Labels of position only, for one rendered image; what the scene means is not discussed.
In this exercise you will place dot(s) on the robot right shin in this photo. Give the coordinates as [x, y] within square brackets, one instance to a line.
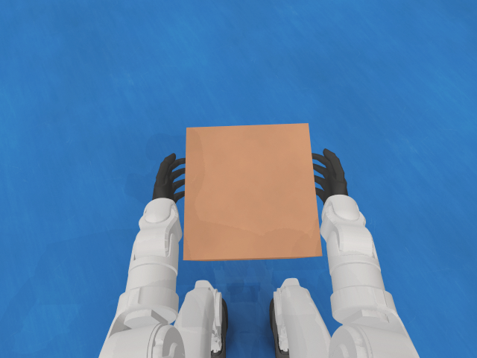
[283, 340]

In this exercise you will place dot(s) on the robot left hand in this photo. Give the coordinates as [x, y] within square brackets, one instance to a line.
[164, 186]

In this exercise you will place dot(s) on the robot right hand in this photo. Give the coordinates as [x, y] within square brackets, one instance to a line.
[334, 182]

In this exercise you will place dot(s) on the robot left forearm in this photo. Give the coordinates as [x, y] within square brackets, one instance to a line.
[150, 296]

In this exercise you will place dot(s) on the left robot upper arm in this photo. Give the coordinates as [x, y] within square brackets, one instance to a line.
[159, 340]

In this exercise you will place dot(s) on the carton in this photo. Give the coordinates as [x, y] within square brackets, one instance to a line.
[250, 194]

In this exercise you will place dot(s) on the robot left foot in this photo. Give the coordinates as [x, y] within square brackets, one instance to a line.
[224, 327]

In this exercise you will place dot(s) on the right robot upper arm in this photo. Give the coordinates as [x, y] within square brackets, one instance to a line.
[361, 341]

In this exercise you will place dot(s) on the robot right forearm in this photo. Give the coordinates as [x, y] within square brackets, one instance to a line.
[359, 294]

